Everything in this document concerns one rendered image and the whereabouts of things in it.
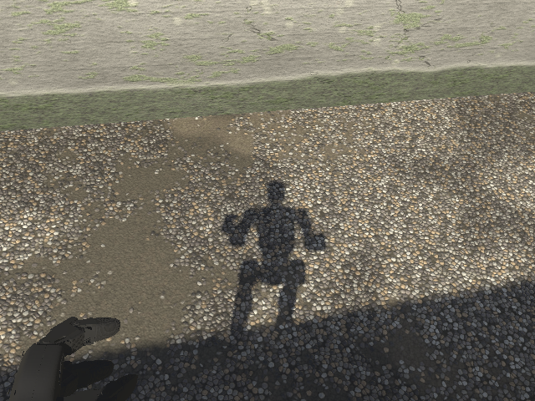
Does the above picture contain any left robot hand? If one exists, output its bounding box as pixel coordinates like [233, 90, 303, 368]
[8, 317, 138, 401]

